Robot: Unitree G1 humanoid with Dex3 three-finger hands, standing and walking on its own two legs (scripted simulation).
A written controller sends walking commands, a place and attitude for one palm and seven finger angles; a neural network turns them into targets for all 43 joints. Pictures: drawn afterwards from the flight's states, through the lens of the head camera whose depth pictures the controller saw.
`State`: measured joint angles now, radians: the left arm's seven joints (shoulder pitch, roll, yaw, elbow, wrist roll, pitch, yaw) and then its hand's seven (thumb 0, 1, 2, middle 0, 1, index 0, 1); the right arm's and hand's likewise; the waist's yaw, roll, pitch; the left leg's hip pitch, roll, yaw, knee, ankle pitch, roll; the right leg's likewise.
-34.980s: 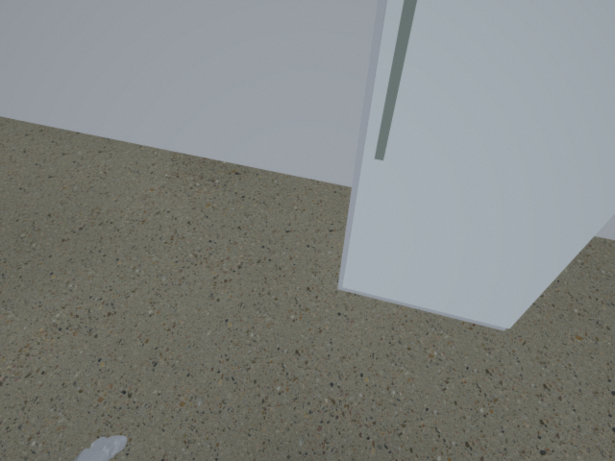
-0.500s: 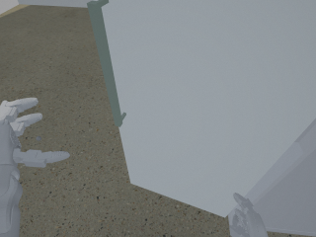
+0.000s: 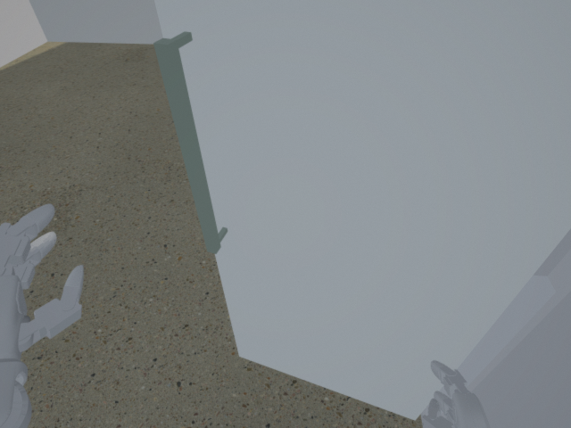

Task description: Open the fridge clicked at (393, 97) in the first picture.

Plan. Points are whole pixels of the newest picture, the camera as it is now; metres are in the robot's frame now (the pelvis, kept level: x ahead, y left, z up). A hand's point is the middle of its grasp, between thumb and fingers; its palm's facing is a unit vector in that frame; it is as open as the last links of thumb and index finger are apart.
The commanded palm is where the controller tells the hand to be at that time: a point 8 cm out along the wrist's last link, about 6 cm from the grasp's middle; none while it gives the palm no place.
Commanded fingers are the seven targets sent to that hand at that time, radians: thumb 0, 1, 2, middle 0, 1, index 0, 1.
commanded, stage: draw the hand back to the body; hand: left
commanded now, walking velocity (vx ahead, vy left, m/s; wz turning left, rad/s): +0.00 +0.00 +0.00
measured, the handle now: (201, 163) +0.47 +0.21 +0.15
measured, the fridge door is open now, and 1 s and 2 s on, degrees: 76 76 76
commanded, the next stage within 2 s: step back with the hand held close in 0.36 s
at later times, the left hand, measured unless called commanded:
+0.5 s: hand (70, 308) +0.18 +0.26 +0.16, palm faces +0.48 -0.79 -0.37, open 7.5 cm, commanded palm +0.13 +0.29 +0.17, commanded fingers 0.00 0.90 0.90 -0.20 -0.30 -0.20 -0.30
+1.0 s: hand out of the picture +0.12 +0.30 +0.16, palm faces +0.48 -0.74 -0.47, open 7.4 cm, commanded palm +0.05 +0.32 +0.17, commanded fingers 0.00 0.90 0.90 -0.20 -0.30 -0.20 -0.30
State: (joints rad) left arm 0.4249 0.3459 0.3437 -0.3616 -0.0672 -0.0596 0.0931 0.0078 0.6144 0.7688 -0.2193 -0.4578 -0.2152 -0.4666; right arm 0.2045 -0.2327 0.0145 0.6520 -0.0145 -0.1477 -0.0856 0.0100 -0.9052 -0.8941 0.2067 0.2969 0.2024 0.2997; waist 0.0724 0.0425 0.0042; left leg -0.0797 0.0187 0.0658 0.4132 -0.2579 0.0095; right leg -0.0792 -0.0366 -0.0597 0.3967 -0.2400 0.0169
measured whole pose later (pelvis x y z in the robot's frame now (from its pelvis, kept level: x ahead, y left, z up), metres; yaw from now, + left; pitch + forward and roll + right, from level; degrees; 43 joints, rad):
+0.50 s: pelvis -0.01 -0.01 +0.00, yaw +0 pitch -6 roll +0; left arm 0.42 0.34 0.34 -0.35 -0.07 -0.07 0.11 0.02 0.88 0.90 -0.21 -0.30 -0.21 -0.31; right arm 0.21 -0.22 0.02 0.68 -0.02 -0.15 -0.10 0.01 -0.90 -0.89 0.21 0.30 0.20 0.30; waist 0.07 0.05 0.03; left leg -0.06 0.03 0.05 0.40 -0.24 -0.01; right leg -0.06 -0.02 -0.07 0.39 -0.23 0.00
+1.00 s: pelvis -0.08 +0.02 -0.02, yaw +2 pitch -1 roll -1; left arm 0.49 0.44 0.45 -0.48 -0.02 -0.20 0.14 0.02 0.88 0.90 -0.21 -0.30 -0.21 -0.31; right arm 0.21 -0.21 0.02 0.54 0.00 -0.06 -0.10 0.01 -0.90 -0.89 0.21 0.30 0.20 0.30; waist 0.01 -0.02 0.03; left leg -0.36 -0.01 0.05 0.60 -0.22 0.05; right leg -0.33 -0.05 -0.01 0.56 -0.20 0.04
